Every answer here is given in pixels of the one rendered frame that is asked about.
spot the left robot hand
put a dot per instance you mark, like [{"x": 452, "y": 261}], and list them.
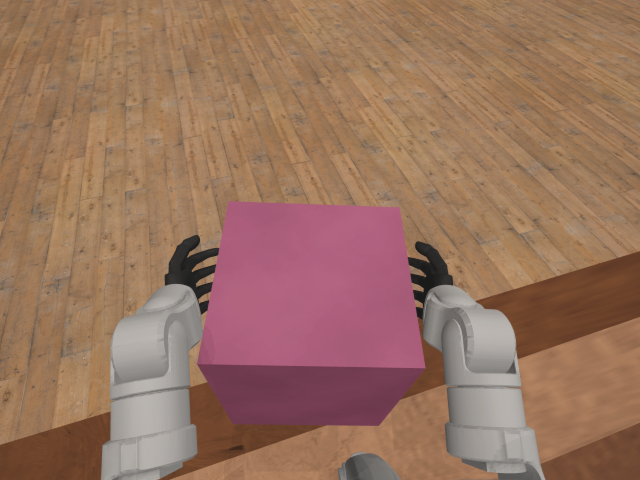
[{"x": 181, "y": 266}]

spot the robot right forearm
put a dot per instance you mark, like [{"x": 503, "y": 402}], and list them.
[{"x": 487, "y": 427}]

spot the carton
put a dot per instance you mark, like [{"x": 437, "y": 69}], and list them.
[{"x": 311, "y": 318}]

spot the right robot thigh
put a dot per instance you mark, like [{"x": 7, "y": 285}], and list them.
[{"x": 367, "y": 466}]

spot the right robot hand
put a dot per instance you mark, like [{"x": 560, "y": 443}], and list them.
[{"x": 436, "y": 273}]

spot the robot left forearm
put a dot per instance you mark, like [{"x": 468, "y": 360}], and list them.
[{"x": 150, "y": 433}]

